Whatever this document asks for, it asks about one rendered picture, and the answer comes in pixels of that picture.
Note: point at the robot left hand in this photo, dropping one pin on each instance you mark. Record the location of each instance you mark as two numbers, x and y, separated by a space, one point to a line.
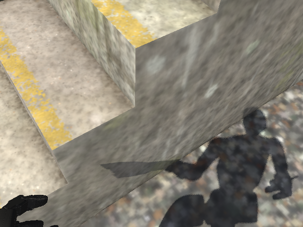
18 206

